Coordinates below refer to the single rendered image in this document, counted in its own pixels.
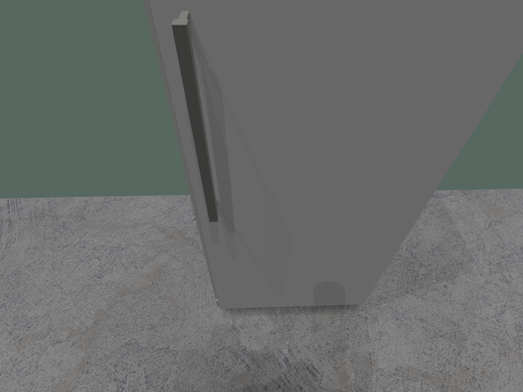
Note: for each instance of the fridge door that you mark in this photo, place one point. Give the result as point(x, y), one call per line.
point(330, 124)

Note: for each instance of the handle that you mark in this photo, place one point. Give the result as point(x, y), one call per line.
point(185, 54)

